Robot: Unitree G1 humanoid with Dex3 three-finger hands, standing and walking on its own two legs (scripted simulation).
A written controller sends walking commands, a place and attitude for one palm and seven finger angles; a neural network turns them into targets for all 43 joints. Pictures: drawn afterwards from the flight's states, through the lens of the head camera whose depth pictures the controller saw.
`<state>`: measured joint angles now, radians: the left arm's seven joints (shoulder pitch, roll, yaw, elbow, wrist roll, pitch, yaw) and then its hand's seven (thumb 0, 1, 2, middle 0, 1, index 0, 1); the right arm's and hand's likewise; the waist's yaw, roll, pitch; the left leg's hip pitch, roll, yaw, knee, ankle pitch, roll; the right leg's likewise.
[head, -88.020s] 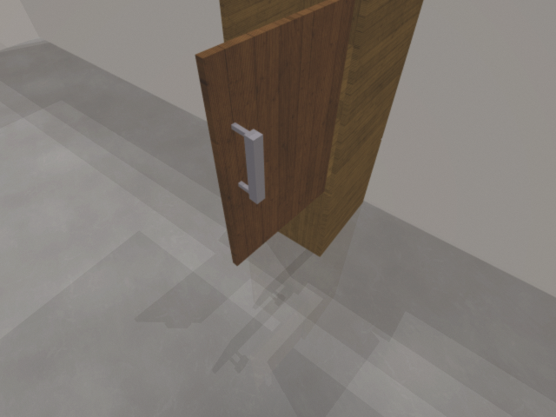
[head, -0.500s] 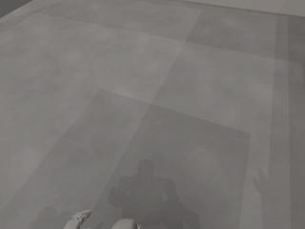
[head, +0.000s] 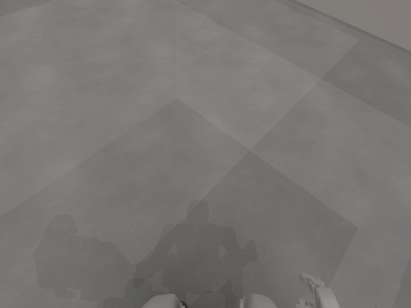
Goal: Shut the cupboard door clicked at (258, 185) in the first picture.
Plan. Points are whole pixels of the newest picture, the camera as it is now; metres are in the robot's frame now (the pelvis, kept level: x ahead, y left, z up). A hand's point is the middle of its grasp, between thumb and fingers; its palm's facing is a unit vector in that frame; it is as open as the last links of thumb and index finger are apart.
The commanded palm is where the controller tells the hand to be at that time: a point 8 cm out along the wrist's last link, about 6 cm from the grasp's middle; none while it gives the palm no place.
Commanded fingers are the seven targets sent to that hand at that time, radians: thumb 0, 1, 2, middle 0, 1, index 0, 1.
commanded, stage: turn to face it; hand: left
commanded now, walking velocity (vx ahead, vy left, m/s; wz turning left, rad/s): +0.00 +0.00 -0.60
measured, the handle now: out of the picture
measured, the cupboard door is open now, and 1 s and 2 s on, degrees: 8 8 8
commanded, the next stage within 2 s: none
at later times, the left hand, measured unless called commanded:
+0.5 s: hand (153, 281) +0.18 +0.13 -0.16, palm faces -0.26 -0.93 -0.25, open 7.4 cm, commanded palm none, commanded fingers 0.00 0.90 0.90 -0.20 -0.30 -0.20 -0.30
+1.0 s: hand (157, 236) +0.27 +0.14 -0.16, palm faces -0.49 -0.84 -0.22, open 7.4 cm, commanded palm none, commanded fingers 0.00 0.90 0.90 -0.20 -0.30 -0.20 -0.30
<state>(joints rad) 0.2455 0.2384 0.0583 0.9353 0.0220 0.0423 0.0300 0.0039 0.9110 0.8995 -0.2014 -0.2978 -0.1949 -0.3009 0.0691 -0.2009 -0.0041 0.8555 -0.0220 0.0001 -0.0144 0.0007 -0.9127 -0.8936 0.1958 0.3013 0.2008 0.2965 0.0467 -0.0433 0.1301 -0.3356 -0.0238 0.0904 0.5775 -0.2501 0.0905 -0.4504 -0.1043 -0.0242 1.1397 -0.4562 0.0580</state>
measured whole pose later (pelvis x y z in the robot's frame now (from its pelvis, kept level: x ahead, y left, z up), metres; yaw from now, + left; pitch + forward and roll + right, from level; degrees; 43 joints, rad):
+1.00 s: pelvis +0.08 +0.00 +0.01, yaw -34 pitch +0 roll -2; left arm 0.18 0.28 0.10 0.88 0.03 0.09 -0.03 0.00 0.91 0.90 -0.20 -0.30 -0.20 -0.30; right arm 0.19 -0.18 0.00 0.85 -0.03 0.02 -0.03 0.00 -0.91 -0.89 0.20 0.30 0.20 0.30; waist 0.02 -0.04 0.08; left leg -0.27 0.09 0.09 0.52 -0.25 0.00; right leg -0.47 0.01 0.00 1.11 -0.48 0.05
